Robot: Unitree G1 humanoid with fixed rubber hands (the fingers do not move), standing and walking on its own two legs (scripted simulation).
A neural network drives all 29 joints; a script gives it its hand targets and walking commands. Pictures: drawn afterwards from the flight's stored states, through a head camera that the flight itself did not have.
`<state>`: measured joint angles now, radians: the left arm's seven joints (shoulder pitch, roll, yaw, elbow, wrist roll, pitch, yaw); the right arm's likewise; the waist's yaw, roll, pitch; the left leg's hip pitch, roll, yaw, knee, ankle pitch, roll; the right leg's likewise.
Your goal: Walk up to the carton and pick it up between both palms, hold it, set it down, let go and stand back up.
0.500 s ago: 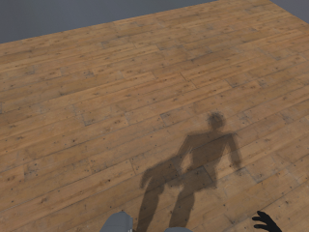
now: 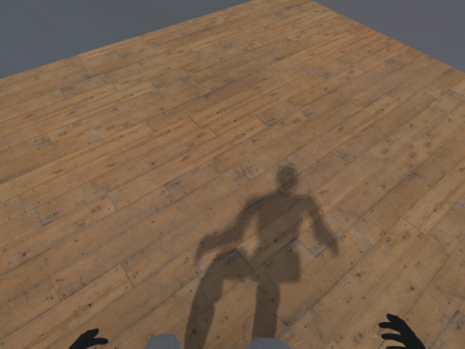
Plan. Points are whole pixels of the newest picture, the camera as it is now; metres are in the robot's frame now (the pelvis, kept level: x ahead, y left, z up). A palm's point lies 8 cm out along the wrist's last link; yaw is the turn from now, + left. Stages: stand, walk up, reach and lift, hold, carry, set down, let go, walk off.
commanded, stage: walk up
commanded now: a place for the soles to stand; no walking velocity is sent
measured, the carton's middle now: out of the picture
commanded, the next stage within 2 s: none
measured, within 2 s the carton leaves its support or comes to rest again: neither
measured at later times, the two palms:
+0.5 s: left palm (203, 324) +0.18 +0.05 -0.12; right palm out of the picture +0.02 -0.53 -0.10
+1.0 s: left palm (295, 280) +0.26 -0.13 -0.11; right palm out of the picture -0.04 -0.64 -0.07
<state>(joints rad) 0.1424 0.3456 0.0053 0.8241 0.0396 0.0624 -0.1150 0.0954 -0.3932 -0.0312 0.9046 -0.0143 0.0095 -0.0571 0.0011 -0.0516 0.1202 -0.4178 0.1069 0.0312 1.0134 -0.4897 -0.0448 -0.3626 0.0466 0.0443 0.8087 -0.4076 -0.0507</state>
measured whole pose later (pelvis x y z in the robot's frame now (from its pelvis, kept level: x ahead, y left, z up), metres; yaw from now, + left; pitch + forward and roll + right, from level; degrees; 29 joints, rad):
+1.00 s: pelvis +0.04 -0.33 +0.01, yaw -26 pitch +2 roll -1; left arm 0.14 0.35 0.01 0.81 0.06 0.06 -0.11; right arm 0.22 -0.37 -0.04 0.92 -0.01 -0.02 -0.06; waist 0.00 -0.05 0.05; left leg -0.36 0.10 0.10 0.65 -0.33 -0.01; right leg -0.54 0.08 0.07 1.00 -0.38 0.08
